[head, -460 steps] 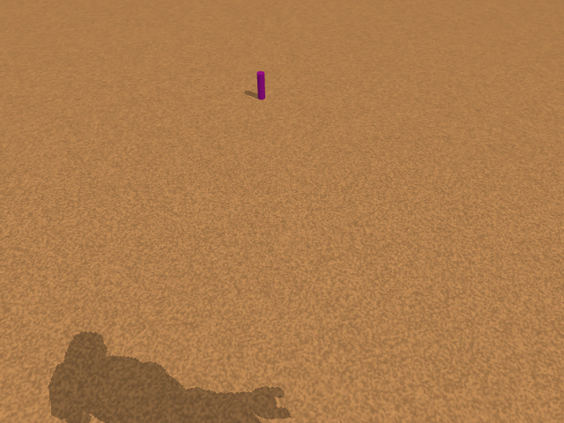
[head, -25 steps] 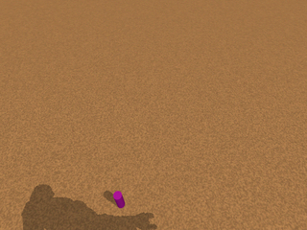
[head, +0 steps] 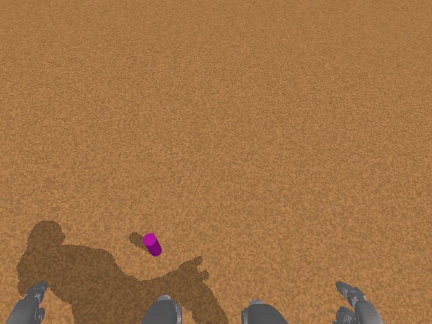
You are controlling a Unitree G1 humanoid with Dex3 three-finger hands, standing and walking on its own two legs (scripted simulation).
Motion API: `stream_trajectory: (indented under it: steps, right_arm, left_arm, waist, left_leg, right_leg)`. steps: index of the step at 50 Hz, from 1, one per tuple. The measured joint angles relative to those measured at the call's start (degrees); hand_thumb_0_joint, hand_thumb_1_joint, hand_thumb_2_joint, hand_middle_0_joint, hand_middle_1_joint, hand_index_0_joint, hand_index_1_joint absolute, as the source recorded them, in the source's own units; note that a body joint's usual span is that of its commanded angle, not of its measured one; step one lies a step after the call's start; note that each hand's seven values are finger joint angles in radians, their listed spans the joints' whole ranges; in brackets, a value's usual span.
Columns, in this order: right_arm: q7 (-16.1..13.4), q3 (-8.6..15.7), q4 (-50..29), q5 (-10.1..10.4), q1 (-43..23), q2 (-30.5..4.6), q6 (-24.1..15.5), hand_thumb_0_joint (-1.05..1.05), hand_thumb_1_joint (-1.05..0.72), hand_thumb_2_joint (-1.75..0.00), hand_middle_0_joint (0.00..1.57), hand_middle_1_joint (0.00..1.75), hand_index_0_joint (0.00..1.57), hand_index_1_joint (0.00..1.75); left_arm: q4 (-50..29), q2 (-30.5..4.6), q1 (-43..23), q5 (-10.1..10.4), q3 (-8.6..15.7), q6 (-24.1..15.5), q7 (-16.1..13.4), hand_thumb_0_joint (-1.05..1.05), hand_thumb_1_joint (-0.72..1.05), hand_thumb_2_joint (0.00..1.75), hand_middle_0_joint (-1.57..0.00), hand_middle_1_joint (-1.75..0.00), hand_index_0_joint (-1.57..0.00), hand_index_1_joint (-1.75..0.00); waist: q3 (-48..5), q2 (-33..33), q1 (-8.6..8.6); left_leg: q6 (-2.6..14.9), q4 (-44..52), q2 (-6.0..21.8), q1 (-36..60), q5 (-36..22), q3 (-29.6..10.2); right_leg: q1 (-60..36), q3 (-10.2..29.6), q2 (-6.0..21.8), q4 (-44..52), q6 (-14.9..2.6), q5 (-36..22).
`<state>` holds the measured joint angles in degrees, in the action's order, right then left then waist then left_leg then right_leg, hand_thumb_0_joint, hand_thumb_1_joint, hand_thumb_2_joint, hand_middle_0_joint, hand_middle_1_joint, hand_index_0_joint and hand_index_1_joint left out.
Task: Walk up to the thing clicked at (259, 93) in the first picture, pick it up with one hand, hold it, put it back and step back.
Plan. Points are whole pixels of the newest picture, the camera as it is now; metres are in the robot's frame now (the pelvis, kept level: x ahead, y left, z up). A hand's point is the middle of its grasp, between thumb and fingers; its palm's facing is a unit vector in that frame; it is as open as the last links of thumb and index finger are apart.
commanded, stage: go down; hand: left
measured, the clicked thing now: (153, 245) +0.42 +0.21 -0.63
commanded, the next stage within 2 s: none
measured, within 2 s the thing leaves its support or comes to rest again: neither
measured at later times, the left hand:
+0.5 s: hand (57, 303) +0.19 +0.32 -0.18, palm faces +0.14 -0.96 -0.26, open 17.4 cm
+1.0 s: hand (61, 266) +0.28 +0.37 -0.26, palm faces +0.17 -0.97 -0.16, open 17.6 cm
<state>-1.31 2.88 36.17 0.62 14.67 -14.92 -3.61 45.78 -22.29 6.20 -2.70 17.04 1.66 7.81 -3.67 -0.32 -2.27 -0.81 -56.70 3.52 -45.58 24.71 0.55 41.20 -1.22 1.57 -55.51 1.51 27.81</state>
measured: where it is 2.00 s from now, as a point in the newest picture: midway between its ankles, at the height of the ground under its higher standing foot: outside the picture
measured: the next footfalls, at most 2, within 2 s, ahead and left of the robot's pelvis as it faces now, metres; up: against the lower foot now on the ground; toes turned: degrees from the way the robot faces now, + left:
none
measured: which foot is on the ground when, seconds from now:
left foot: down 0.00-1.00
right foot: down 0.00-1.00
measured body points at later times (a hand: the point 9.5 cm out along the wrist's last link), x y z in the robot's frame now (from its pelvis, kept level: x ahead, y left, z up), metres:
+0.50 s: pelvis -0.02 +0.00 -0.08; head +0.10 +0.03 +0.35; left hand +0.18 +0.37 -0.16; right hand +0.17 -0.26 -0.16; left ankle +0.03 +0.13 -0.68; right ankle -0.01 -0.14 -0.68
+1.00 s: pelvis -0.07 -0.01 -0.22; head +0.13 +0.04 +0.18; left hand +0.27 +0.42 -0.25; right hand +0.08 -0.28 -0.33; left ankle +0.03 +0.13 -0.68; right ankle -0.01 -0.14 -0.68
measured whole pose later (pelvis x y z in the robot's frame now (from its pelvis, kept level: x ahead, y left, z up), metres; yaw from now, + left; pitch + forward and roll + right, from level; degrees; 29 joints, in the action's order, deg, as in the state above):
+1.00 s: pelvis -0.07 -0.01 -0.22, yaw -3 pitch +32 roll -5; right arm -3.0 -2.3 38.2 -2.6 6.8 -17.9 -9.6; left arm 57.5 -42.1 -21.7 7.9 41.3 -19.0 33.3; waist -8.0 -1.4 -2.6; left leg -1.6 -108.9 4.6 -105.6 35.7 -5.6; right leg 99.3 -3.2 0.0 -107.9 0.8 40.7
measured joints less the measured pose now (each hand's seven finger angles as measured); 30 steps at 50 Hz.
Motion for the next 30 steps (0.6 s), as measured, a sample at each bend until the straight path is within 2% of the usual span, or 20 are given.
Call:
stream_trajectory:
  steps: [9, 13, 16, 19, 26, 30]
  right_arm:
    - [-1.67, -1.11, -3.14, -0.04, -2.88, 0.57, -2.12, 0.01, -0.89, -0.89, 0.21, 0.29, 0.20, 0.30]
    - [-2.41, -1.84, -4.58, -0.25, -3.49, 1.12, -3.35, 0.01, -0.89, -0.88, 0.21, 0.29, 0.20, 0.30]
    - [-2.90, -2.24, -5.21, -0.61, -3.74, 1.22, -4.47, 0.01, -0.88, -0.88, 0.21, 0.29, 0.20, 0.30]
    - [-3.08, -2.51, -5.30, -1.01, -4.07, 0.95, -5.71, 0.01, -0.89, -0.89, 0.21, 0.29, 0.20, 0.30]
    - [-2.74, -2.72, -4.07, -1.56, -5.58, -1.01, -7.46, 0.01, -0.90, -0.89, 0.21, 0.29, 0.20, 0.30]
    - [-2.38, -2.87, -2.62, -1.72, -6.68, -1.88, -7.10, 0.01, -0.90, -0.89, 0.21, 0.29, 0.20, 0.30]
  left_arm:
    - [-12.04, 0.61, 5.65, 1.33, 0.25, 4.64, 0.60, 0.00, -0.53, 0.03, -0.09, -0.07, -0.09, -0.07]
    - [-14.32, 0.24, 6.92, 1.88, 0.72, 6.07, 0.97, 0.00, -0.56, 0.03, -0.09, -0.07, -0.09, -0.07]
    - [-14.05, -0.37, 6.41, 2.29, 1.50, 5.63, 1.67, 0.00, -0.57, 0.03, -0.09, -0.08, -0.09, -0.07]
    - [-11.41, -1.59, 3.89, 2.98, 3.11, 3.23, 3.14, 0.00, -0.58, 0.03, -0.10, -0.08, -0.09, -0.07]
    - [-3.90, -6.52, -6.02, 5.31, 8.66, -7.93, 9.67, 0.00, -0.54, 0.02, -0.09, -0.06, -0.08, -0.05]
    - [-0.41, -9.33, -11.81, 6.56, 11.55, -12.55, 13.23, 0.00, -0.54, 0.01, -0.09, -0.05, -0.08, -0.04]
  waist:
    - [-1.37, 0.17, 0.42]
    - [-2.12, 0.22, 0.35]
    - [-2.62, 0.22, 0.42]
    - [-3.20, -0.09, 0.60]
    - [-5.02, -1.16, 0.64]
    - [-5.60, -1.09, 0.44]
  left_leg:
    - [-0.15, -6.08, 0.22, -5.75, 2.20, -1.16]
    - [-0.21, -7.81, 0.20, -7.69, 2.78, -1.63]
    - [-0.23, -9.61, 0.13, -9.85, 3.32, -1.96]
    - [-0.20, -12.61, 0.11, -13.55, 4.12, -2.17]
    - [-0.35, -25.03, 0.08, -28.32, 7.39, -2.89]
    - [-0.47, -32.08, 0.29, -36.44, 9.08, -3.43]
  right_leg:
    - [5.08, -0.78, -0.21, -5.55, -0.10, 2.26]
    - [6.77, -1.14, -0.20, -7.18, -0.16, 2.96]
    - [8.78, -1.36, -0.14, -8.98, -0.19, 3.63]
    - [12.47, -1.37, -0.09, -12.18, -0.21, 4.64]
    - [27.16, -1.22, 0.02, -25.29, -0.28, 8.62]
    - [35.14, -1.20, -0.22, -32.43, -0.37, 10.51]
